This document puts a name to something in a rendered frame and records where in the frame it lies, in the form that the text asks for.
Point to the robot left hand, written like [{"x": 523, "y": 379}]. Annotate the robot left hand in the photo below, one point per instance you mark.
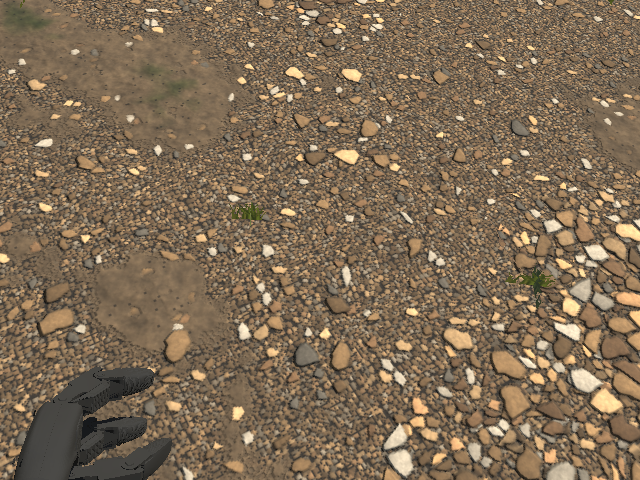
[{"x": 59, "y": 442}]

